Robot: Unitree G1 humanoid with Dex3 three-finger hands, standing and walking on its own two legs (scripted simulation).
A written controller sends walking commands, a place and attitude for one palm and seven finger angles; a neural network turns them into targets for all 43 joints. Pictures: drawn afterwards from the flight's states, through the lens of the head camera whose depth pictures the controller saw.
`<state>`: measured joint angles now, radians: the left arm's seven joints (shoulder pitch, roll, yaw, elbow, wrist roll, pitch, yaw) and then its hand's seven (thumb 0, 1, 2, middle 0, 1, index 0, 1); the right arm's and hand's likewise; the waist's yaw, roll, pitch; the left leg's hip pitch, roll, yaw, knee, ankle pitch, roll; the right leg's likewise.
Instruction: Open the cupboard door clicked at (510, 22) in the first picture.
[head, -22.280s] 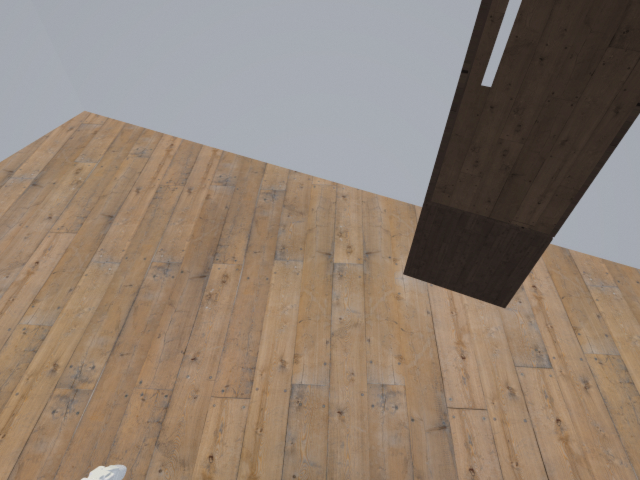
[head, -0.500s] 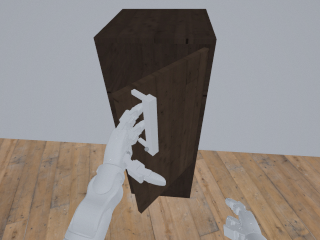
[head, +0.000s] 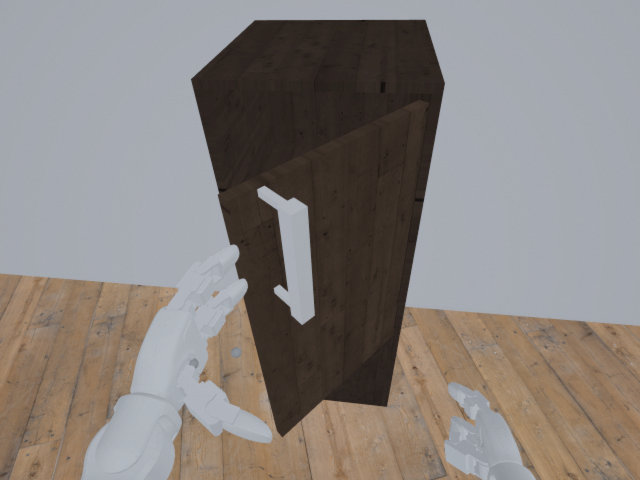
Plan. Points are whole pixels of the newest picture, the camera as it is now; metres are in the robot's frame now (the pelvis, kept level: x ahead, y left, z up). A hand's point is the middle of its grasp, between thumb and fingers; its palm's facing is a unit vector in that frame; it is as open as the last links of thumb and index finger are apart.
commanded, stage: slide the hand sideways off the handle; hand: left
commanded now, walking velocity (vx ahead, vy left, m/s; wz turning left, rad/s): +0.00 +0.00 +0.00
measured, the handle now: (286, 258) +0.33 +0.08 +0.16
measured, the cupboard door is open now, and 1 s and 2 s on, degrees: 50 50 50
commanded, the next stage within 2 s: draw the hand back to the body in 0.04 s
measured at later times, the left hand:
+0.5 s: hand (185, 362) +0.18 +0.15 +0.16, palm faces -0.01 -1.00 -0.08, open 16.3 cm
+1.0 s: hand (96, 364) +0.18 +0.24 +0.15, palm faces +0.34 -0.89 -0.31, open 13.2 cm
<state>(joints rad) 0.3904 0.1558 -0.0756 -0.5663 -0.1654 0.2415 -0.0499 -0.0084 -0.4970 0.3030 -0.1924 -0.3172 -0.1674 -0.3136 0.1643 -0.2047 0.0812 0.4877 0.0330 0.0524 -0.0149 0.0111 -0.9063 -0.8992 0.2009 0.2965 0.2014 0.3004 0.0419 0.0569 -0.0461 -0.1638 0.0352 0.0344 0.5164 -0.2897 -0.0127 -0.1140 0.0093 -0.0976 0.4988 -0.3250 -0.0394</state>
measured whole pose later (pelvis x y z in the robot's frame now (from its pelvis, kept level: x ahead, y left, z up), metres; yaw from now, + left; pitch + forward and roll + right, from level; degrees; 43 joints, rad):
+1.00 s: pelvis -0.02 +0.02 +0.01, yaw +0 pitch -5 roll -1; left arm 0.48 0.29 0.18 -0.45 -0.06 -0.09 0.11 0.00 0.01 0.52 -0.17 -0.30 -0.17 -0.31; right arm 0.19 -0.21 0.05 0.63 -0.01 -0.12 -0.07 0.01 -0.90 -0.90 0.20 0.30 0.20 0.30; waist 0.07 0.06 0.04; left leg -0.12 0.02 0.04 0.43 -0.23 0.01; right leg -0.06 0.00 -0.09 0.38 -0.24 -0.02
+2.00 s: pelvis -0.01 +0.02 +0.01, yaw -1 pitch -1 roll -1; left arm 0.52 0.37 0.37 -0.44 -0.08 -0.12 0.11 0.02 0.89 0.90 -0.21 -0.30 -0.21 -0.31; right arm 0.17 -0.24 0.01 0.59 0.01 -0.03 -0.06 0.01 -0.90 -0.90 0.20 0.30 0.20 0.30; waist 0.04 0.07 0.02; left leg -0.19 0.03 0.04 0.45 -0.24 0.01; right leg -0.12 0.01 -0.08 0.37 -0.23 -0.01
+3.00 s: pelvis -0.17 +0.06 +0.00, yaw +0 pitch +2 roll -5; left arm 0.52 0.41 0.43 -0.60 -0.07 -0.22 0.17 0.02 0.89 0.90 -0.20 -0.30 -0.21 -0.31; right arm 0.18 -0.15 0.01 0.62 -0.02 -0.15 -0.04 0.01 -0.90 -0.90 0.20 0.30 0.20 0.30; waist 0.02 0.00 0.02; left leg -0.44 0.06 0.00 0.44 -0.04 0.04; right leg -0.31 0.07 0.00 0.87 -0.53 0.02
